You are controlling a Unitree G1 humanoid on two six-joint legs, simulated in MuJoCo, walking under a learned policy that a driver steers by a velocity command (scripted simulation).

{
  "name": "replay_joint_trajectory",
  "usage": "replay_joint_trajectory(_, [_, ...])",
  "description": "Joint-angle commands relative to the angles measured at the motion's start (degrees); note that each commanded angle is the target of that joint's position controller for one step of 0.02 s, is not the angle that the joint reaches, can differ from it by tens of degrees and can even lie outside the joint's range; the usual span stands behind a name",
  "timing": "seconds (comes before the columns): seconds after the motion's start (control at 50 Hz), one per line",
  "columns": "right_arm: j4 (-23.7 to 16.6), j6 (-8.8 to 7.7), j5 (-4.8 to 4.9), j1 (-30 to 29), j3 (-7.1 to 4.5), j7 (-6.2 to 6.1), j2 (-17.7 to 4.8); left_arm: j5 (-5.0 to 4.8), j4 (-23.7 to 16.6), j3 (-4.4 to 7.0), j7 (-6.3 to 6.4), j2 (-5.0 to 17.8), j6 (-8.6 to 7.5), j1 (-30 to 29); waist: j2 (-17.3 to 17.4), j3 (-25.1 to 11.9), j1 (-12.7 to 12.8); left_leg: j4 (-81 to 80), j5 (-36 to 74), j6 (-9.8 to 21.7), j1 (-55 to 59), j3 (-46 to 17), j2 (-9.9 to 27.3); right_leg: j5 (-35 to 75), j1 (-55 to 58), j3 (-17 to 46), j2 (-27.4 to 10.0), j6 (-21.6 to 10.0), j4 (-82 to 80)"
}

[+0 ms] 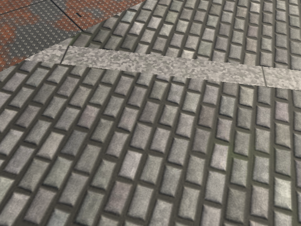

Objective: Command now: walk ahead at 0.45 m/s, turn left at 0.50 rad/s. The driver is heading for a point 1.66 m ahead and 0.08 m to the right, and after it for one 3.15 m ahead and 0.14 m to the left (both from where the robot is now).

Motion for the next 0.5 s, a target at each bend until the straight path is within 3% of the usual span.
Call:
replay_joint_trajectory(0.02, [-2.0, -1.8, -0.62, 10.1, -2.24, -0.12, -9.0, -0.48, -8.4, 0.76, -0.25, 7.1, -3.93, -6.4, 5.6, -4.5, -4.9, -25.6, -13.4, 12.6, 28.4, -35.9, 17.3, 6.6, -33.3, 4.6, -1.2, -3.8, 13.9])
replay_joint_trajectory(0.04, [-2.7, -1.59, -0.92, 7.1, -1.74, -0.28, -7.7, 1.12, -7.9, 0.92, -0.03, 6.6, -3.98, -6.4, 3.3, -3.0, -3.2, -25.8, -7.0, 11.1, 23.8, -30.4, 14.6, 10.8, -30.1, 4.9, -2.7, -3.8, 8.9])
replay_joint_trajectory(0.06, [-3.6, -1.52, -1.53, 5.4, -1.47, -0.55, -7.4, 1.4, -8.0, 1.04, -0.26, 6.3, -3.63, -5.9, 5.6, -3.0, -1.8, -26.8, -3.0, 10.9, 20.5, -27.8, 13.0, 13.4, -26.7, 5.1, -3.1, -3.5, 6.6])
replay_joint_trajectory(0.12, [-3.4, -1.78, -0.98, 5.3, -1.53, -1.58, -7.5, 2.02, -7.8, 0.91, -0.49, 5.0, -2.28, -6.4, 4.5, -2.0, -1.0, -28.4, 8.5, 11.3, 17.4, -21.1, 10.4, 18.8, -25.2, 3.2, -1.6, -0.9, 0.2])
replay_joint_trajectory(0.18, [-1.5, -1.79, -0.63, 7.6, -1.42, -2.56, -7.2, 1.97, -9.0, 0.01, -0.59, 2.9, -1.95, -11.8, 4.4, -0.2, -2.7, -28.7, 14.7, 9.6, 17.1, -15.7, 8.4, 28.3, -25.2, 2.2, -0.4, 1.2, -12.6])
replay_joint_trajectory(0.24, [0.5, -1.73, -0.46, 10.2, -1.52, -3.0, -7.6, 1.35, -10.2, -0.85, -1.45, 1.3, -2.45, -17.8, 5.7, 0.9, -5.3, -28.9, 13.9, 7.9, 15.8, -13.3, 7.6, 36.6, -20.7, 0.8, 1.4, 1.3, -22.8])
replay_joint_trajectory(0.28, [1.9, -1.67, -0.2, 12.0, -1.6, -3.01, -7.8, 0.93, -11.0, -0.92, -2.04, 1.5, -2.85, -20.9, 5.3, 2.1, -6.4, -28.6, 13.2, 7.9, 17.6, -14.3, 8.9, 38.3, -20.2, 0.9, 1.9, 0.5, -26.4])
replay_joint_trajectory(0.36, [3.9, -0.88, -0.49, 13.2, -1.75, -3.07, -7.9, 0.38, -11.8, -0.81, -3.3, 2.5, -3.32, -22.5, 6.0, 3.0, -6.5, -25.6, 19.8, 7.2, 27.3, -13.7, 12.8, 33.7, -23.4, 0.3, 1.9, -3.3, -30.5])
replay_joint_trajectory(0.4, [4.3, -0.44, -0.63, 12.5, -1.94, -3.2, -8.6, 0.37, -11.3, -0.3, -3.49, 3.7, -3.18, -19.5, 6.9, 0.7, -4.6, -20.9, 35.2, 6.0, 31.1, -11.9, 13.0, 27.8, -19.6, -1.5, 3.8, -5.6, -30.7])
replay_joint_trajectory(0.42, [4.2, -0.15, -0.89, 12.2, -2.08, -3.32, -9.2, 0.42, -10.5, 0.37, -3.28, 5.0, -2.99, -15.9, 7.8, -2.6, -2.7, -15.8, 47.6, 5.3, 32.5, -10.8, 12.3, 24.8, -14.6, -3.2, 5.9, -7.0, -29.9])
replay_joint_trajectory(0.44, [4.0, 0.32, -1.17, 11.0, -1.92, -3.39, -9.3, 0.47, -8.6, 1.38, -2.91, 6.8, -2.8, -8.5, 7.3, -7.8, 1.4, -6.0, 57.1, 4.1, 31.8, -8.3, 10.3, 25.7, -5.0, -4.8, 7.7, -9.0, -31.1])
replay_joint_trajectory(0.46, [3.0, 0.45, -1.8, 10.3, -1.26, -3.6, -8.4, 0.8, -7.0, 1.92, -2.51, 8.7, -2.46, 1.0, 5.2, -15.0, 5.8, 7.7, 49.8, 2.6, 22.0, -7.4, 9.0, 27.9, 12.4, 2.0, 2.2, -12.3, -28.9])
replay_joint_trajectory(0.48, [1.5, -0.37, -2.4, 17.0, 0.32, -3.15, -2.9, 1.37, -6.4, 3.28, -2.44, 14.0, -2.32, 6.9, -9.2, -23.5, 2.8, 31.9, 15.1, -2.5, -1.6, -5.0, -0.9, 21.6, 35.1, 30.7, -12.5, -22.9, -29.5])
replay_joint_trajectory(0.5, [1.6, -1.71, -2.02, 16.3, 0.74, -2.65, -4.1, -0.26, -5.2, 2.45, -2.79, 9.8, -2.28, 8.2, -12.0, -25.5, 3.6, 39.6, -15.5, -3.5, -12.6, -9.7, -4.7, 12.8, 40.3, 47.3, -15.8, -25.2, -39.0])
